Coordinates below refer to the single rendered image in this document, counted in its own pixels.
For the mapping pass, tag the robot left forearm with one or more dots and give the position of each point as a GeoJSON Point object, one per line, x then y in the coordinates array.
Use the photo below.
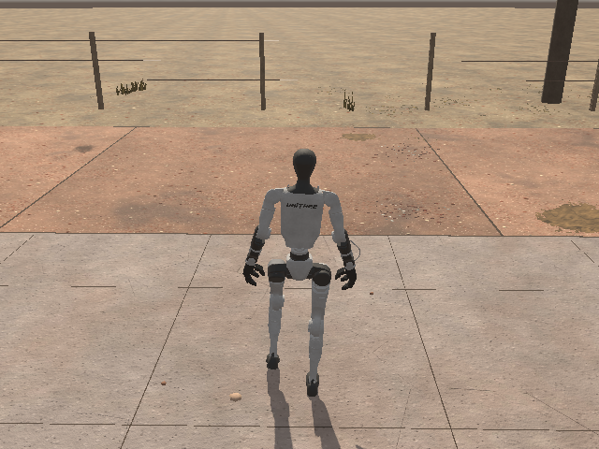
{"type": "Point", "coordinates": [255, 249]}

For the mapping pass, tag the left robot upper arm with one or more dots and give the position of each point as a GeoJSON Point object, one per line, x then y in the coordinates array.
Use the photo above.
{"type": "Point", "coordinates": [272, 197]}

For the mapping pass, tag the humanoid robot head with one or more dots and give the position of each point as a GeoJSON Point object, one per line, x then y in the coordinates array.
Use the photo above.
{"type": "Point", "coordinates": [304, 161]}

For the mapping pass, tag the left robot thigh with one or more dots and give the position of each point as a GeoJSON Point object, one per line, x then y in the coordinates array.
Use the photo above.
{"type": "Point", "coordinates": [277, 274]}

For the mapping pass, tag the right robot upper arm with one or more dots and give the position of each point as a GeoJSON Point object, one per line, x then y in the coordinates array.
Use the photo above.
{"type": "Point", "coordinates": [335, 215]}

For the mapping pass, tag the robot right forearm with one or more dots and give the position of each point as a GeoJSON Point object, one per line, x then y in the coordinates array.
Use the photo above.
{"type": "Point", "coordinates": [346, 253]}

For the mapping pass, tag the robot left hand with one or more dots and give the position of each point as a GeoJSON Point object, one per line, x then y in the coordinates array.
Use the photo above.
{"type": "Point", "coordinates": [250, 270]}

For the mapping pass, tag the robot right hand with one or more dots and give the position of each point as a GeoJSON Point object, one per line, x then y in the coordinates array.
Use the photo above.
{"type": "Point", "coordinates": [350, 274]}

